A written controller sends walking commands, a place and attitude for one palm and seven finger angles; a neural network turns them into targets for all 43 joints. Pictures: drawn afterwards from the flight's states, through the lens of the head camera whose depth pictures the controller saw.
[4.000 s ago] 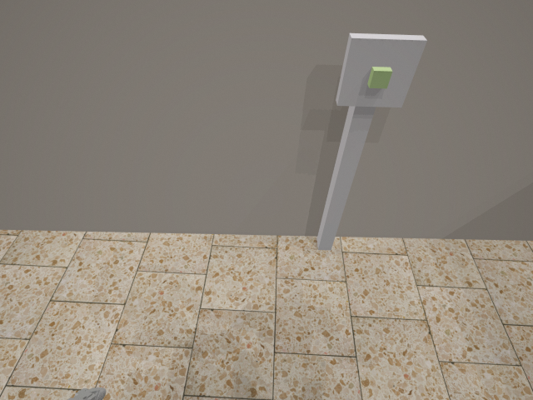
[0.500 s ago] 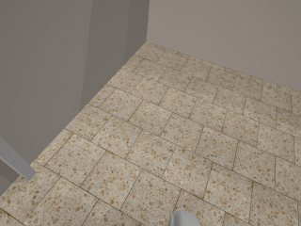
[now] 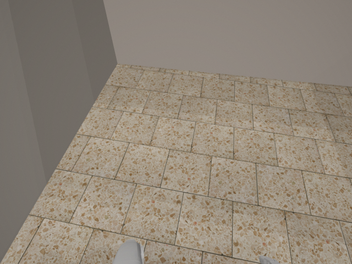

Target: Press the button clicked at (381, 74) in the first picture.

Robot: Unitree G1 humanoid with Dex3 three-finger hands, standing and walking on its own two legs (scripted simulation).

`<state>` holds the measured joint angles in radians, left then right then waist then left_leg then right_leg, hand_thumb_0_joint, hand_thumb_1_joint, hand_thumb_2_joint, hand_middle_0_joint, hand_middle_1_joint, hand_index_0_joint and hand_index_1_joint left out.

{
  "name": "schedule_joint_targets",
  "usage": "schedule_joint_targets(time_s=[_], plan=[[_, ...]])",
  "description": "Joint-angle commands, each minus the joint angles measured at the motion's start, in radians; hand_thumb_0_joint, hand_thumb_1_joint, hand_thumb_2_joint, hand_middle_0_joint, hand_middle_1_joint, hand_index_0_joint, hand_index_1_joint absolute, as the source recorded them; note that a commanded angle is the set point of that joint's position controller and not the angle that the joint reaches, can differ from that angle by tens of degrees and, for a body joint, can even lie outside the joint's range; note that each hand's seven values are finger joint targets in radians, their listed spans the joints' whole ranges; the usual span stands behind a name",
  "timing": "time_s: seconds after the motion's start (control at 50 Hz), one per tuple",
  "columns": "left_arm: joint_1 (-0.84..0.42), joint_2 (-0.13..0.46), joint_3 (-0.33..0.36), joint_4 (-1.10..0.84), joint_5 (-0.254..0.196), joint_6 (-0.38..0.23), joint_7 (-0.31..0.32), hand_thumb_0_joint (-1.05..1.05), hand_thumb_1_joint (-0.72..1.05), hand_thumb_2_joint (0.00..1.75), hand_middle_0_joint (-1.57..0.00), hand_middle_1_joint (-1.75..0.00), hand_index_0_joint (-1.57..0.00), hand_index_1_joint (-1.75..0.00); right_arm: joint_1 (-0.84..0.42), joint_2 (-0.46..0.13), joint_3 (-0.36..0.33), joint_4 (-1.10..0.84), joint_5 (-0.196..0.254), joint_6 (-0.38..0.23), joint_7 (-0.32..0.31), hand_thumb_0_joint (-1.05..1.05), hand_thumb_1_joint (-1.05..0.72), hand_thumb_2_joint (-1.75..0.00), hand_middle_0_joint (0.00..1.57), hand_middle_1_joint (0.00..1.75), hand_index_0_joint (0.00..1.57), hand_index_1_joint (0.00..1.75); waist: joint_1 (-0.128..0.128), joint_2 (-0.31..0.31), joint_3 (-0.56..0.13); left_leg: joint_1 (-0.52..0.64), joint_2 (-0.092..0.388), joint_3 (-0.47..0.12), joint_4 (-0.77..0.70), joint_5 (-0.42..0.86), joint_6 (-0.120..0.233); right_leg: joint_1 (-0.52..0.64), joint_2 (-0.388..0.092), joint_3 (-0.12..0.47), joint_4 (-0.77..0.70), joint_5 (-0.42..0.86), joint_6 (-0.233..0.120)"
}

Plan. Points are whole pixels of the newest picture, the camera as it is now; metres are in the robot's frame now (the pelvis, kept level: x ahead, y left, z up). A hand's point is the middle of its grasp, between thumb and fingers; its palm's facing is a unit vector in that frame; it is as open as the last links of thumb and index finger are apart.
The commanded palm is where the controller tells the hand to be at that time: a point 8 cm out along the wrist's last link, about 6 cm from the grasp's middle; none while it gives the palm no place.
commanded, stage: walk to a spot facing it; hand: left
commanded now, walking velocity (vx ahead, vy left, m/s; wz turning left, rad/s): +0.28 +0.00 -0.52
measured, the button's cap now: out of the picture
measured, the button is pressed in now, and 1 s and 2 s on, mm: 0 0 0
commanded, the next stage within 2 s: turn to face it in 0.58 s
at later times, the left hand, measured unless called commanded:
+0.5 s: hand (99, 213) +0.28 +0.25 -0.17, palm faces -0.24 -0.95 -0.19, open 7.4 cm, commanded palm none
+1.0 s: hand (150, 174) +0.42 +0.11 -0.17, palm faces -0.40 -0.91 -0.12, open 7.4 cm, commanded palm none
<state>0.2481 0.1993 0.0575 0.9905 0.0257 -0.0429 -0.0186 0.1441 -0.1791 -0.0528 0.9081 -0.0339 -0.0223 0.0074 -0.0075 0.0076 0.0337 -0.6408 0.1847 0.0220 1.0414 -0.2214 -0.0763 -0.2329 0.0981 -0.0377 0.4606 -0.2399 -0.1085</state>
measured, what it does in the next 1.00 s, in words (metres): walks ahead, turning right: left foot, then right foot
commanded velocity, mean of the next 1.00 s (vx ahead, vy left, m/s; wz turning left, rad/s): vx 0.03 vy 0.00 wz -0.18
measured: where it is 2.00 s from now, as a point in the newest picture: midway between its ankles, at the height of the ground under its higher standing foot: outside the picture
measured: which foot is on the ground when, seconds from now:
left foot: up 0.00-0.20, down 0.22-0.68, up 0.70-0.96, down 0.98-1.00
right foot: down 0.00-0.22, up 0.24-0.66, down 0.68-1.00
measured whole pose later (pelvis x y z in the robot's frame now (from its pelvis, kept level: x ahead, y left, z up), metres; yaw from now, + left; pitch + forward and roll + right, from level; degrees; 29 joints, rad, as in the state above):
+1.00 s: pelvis +0.23 +0.03 -0.02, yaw -21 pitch -1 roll -2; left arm 0.09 0.13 0.02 0.94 0.02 0.02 0.01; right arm 0.32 -0.14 -0.03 1.01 -0.02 0.03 0.00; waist -0.07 0.01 0.03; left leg -0.35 0.09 0.10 0.69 -0.31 -0.02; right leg -0.24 -0.06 -0.18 0.64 -0.36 0.01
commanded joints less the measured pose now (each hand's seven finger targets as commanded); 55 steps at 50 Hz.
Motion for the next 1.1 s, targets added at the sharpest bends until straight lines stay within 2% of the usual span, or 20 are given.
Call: schedule_joint_targets(time_s=[0.0,0.12,0.16,0.18,0.2,0.22,0.28,0.34,0.44,0.58,0.62,0.64,0.66,0.7,0.78,0.88,0.94,0.98,1.0,1.08], plan=[[0.082,0.156,0.039,-0.054,-0.003,-0.034,0.016,0.0,0.9,0.9,-0.2,-0.3,-0.2,-0.3,-0.032,-0.073,-0.012,-0.08,0.005,-0.019,0.007,0.0,-0.9,-0.9,0.2,0.3,0.2,0.3,0.037,-0.096,-0.001,0.004,-0.036,0.013,-0.162,0.02,-0.008,0.059,-0.279,0.274,-0.183,0.22,-0.093],[0.131,0.175,0.05,-0.059,-0.004,-0.016,0.023,0.0,0.9,0.9,-0.2,-0.3,-0.2,-0.3,-0.129,-0.086,-0.009,-0.126,0.017,-0.036,0.001,0.0,-0.9,-0.9,0.2,0.3,0.2,0.3,0.066,-0.137,-0.029,0.176,-0.127,0.05,-0.413,-0.06,0.018,0.151,-0.276,0.34,-0.067,0.466,-0.067],[0.087,0.174,0.053,-0.068,-0.014,-0.012,0.024,0.0,0.9,0.9,-0.2,-0.3,-0.2,-0.3,0.018,-0.13,-0.018,-0.08,0.014,-0.044,-0.02,0.0,-0.9,-0.9,0.2,0.3,0.2,0.3,-0.017,-0.1,-0.094,0.473,-0.131,0.059,-0.607,0.055,0.039,0.048,-0.213,0.291,0.116,0.53,-0.009],[0.099,0.133,0.05,-0.079,-0.024,-0.011,0.019,0.0,0.9,0.9,-0.2,-0.3,-0.2,-0.3,0.144,-0.21,-0.036,-0.043,0.006,-0.05,-0.032,0.0,-0.9,-0.9,0.2,0.3,0.2,0.3,-0.06,0.041,-0.189,0.747,0.033,-0.093,-0.644,0.196,0.084,-0.132,-0.121,0.223,0.317,0.33,0.045],[0.135,0.084,0.042,-0.087,-0.03,-0.016,0.008,0.0,0.9,0.9,-0.2,-0.3,-0.2,-0.3,0.256,-0.306,-0.052,-0.019,0.002,-0.047,-0.032,0.0,-0.9,-0.9,0.2,0.3,0.2,0.3,-0.077,0.294,-0.283,0.944,0.354,-0.365,-0.624,0.494,0.211,-0.367,-0.035,0.067,0.638,-0.339,0.102],[0.142,0.124,0.044,-0.077,-0.016,-0.01,0.013,0.0,0.9,0.9,-0.2,-0.3,-0.2,-0.3,0.239,-0.271,-0.034,-0.029,0.014,-0.034,-0.03,0.0,-0.9,-0.9,0.2,0.3,0.2,0.3,-0.07,0.203,-0.274,0.847,0.382,-0.33,-0.644,0.436,0.255,-0.38,-0.081,0.084,0.786,-0.396,0.11],[0.036,0.097,0.05,-0.086,-0.004,0.019,-0.01,0.0,0.9,0.9,-0.2,-0.3,-0.2,-0.3,0.081,-0.158,-0.005,-0.05,0.014,-0.035,-0.035,0.0,-0.9,-0.9,0.2,0.3,0.2,0.3,-0.011,0.132,-0.003,0.507,0.265,-0.123,-0.728,0.362,0.203,-0.405,-0.177,0.048,0.858,-0.225,0.141],[0.083,0.047,0.048,-0.081,-0.005,0.063,-0.016,0.0,0.9,0.9,-0.2,-0.3,-0.2,-0.3,0.059,-0.144,-0.005,-0.034,0.011,-0.033,-0.038,0.0,-0.9,-0.9,0.2,0.3,0.2,0.3,0.029,0.166,-0.018,0.416,0.186,0.083,-0.72,0.395,0.167,-0.303,-0.184,0.006,0.766,-0.147,0.152],[-0.015,0.026,0.049,-0.122,-0.001,0.088,-0.02,0.0,0.9,0.9,-0.2,-0.3,-0.2,-0.3,0.097,-0.163,-0.025,-0.01,0.009,-0.021,-0.036,0.0,-0.9,-0.9,0.2,0.3,0.2,0.3,0.009,0.165,-0.002,0.431,0.192,0.152,-0.741,0.296,0.179,-0.297,-0.197,-0.037,0.565,-0.085,0.167],[-0.139,0.048,0.038,-0.172,0.004,0.066,-0.014,0.0,0.9,0.9,-0.2,-0.3,-0.2,-0.3,0.172,-0.205,-0.056,0.019,0.002,0.003,-0.025,0.0,-0.9,-0.9,0.2,0.3,0.2,0.3,-0.031,0.19,-0.042,0.546,0.214,0.21,-0.575,0.458,0.148,-0.165,-0.137,-0.102,0.232,-0.1,0.131],[-0.016,0.11,0.046,-0.139,0.006,0.045,-0.005,0.0,0.9,0.9,-0.2,-0.3,-0.2,-0.3,0.185,-0.207,-0.052,0.007,0.012,0.006,-0.017,0.0,-0.9,-0.9,0.2,0.3,0.2,0.3,0.048,0.078,-0.127,0.448,0.169,0.263,-0.308,0.502,0.073,0.121,-0.128,-0.088,0.013,0.093,0.092],[0.086,0.236,0.069,-0.114,0.011,0.029,0.011,0.0,0.9,0.9,-0.2,-0.3,-0.2,-0.3,0.198,-0.147,-0.034,-0.028,0.022,0.01,-0.007,0.0,-0.9,-0.9,0.2,0.3,0.2,0.3,0.094,-0.209,-0.218,0.142,0.067,0.292,-0.043,0.029,0.01,0.424,-0.374,0.222,-0.008,0.449,-0.002],[0.153,0.309,0.08,-0.089,-0.015,0.032,0.023,0.0,0.9,0.9,-0.2,-0.3,-0.2,-0.3,0.15,-0.12,-0.022,-0.067,0.023,0.018,-0.02,0.0,-0.9,-0.9,0.2,0.3,0.2,0.3,0.111,-0.273,-0.261,-0.001,-0.048,0.17,0.177,-0.453,-0.022,0.439,-0.553,0.394,0.004,0.918,-0.115],[0.06,0.254,0.069,-0.101,-0.013,0.041,0.045,0.0,0.9,0.9,-0.2,-0.3,-0.2,-0.3,0.115,-0.105,-0.008,-0.045,0.024,0.031,-0.038,0.0,-0.9,-0.9,0.2,0.3,0.2,0.3,0.08,-0.206,-0.213,0.003,-0.023,0.012,0.234,-0.382,0.001,0.305,-0.496,0.312,-0.019,0.724,-0.131],[-0.155,0.14,0.014,-0.122,-0.001,0.03,0.052,0.0,0.9,0.9,-0.2,-0.3,-0.2,-0.3,0.249,-0.075,0.006,0.06,0.016,0.052,-0.03,0.0,-0.9,-0.9,0.2,0.3,0.2,0.3,-0.048,-0.123,-0.097,0.206,-0.045,0.023,0.026,-0.204,0.004,0.009,-0.361,0.02,-0.073,0.508,-0.038],[-0.125,0.143,0.012,-0.081,-0.005,0.041,0.051,0.0,0.9,0.9,-0.2,-0.3,-0.2,-0.3,0.217,-0.058,0.013,0.068,0.02,0.047,-0.017,0.0,-0.9,-0.9,0.2,0.3,0.2,0.3,-0.012,-0.176,-0.015,0.279,-0.09,0.088,-0.27,-0.127,0.011,0.0,-0.371,-0.029,-0.072,0.32,-0.018],[-0.113,0.127,0.022,-0.086,-0.015,0.056,0.054,0.0,0.9,0.9,-0.2,-0.3,-0.2,-0.3,0.252,-0.081,-0.003,0.07,0.015,0.042,-0.009,0.0,-0.9,-0.9,0.2,0.3,0.2,0.3,-0.026,-0.053,-0.011,0.405,-0.079,0.083,-0.48,0.109,0.03,-0.068,-0.353,-0.071,0.068,0.172,0.056],[-0.074,0.045,0.016,-0.123,-0.022,0.07,0.048,0.0,0.9,0.9,-0.2,-0.3,-0.2,-0.3,0.271,-0.208,-0.031,0.042,0.004,0.034,-0.009,0.0,-0.9,-0.9,0.2,0.3,0.2,0.3,-0.025,0.32,0.009,0.372,0.185,-0.317,-0.699,0.352,0.187,-0.19,-0.174,-0.133,0.355,-0.276,0.158],[-0.121,0.045,0.017,-0.142,-0.015,0.07,0.051,0.0,0.9,0.9,-0.2,-0.3,-0.2,-0.3,0.289,-0.206,-0.038,0.051,-0.003,0.027,-0.023,0.0,-0.9,-0.9,0.2,0.3,0.2,0.3,-0.06,0.34,-0.012,0.386,0.217,-0.444,-0.771,0.34,0.256,-0.255,-0.145,-0.059,0.557,-0.391,0.158],[-0.139,0.04,0.033,-0.127,-0.011,0.058,0.037,0.0,0.9,0.9,-0.2,-0.3,-0.2,-0.3,0.178,-0.156,-0.036,0.022,0.005,0.016,-0.032,0.0,-0.9,-0.9,0.2,0.3,0.2,0.3,-0.023,0.134,-0.057,0.421,0.107,-0.268,-0.724,0.289,0.233,-0.304,-0.183,0.028,0.663,-0.214,0.161]])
